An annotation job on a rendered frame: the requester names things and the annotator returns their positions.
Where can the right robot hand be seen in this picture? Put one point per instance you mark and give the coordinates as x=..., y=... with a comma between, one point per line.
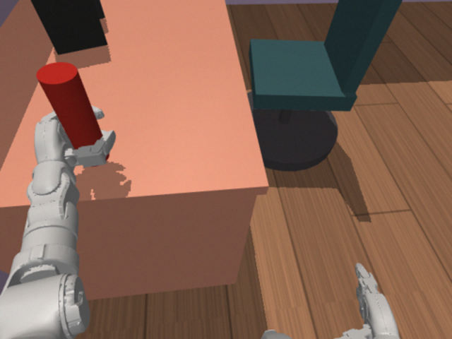
x=374, y=309

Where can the desk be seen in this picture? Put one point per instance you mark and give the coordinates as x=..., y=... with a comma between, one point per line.
x=171, y=208

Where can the office chair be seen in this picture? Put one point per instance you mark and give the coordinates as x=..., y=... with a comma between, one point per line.
x=296, y=84

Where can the left robot arm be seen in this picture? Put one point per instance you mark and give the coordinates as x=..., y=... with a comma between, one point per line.
x=43, y=297

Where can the left robot hand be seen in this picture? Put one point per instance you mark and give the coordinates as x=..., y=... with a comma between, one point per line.
x=52, y=144

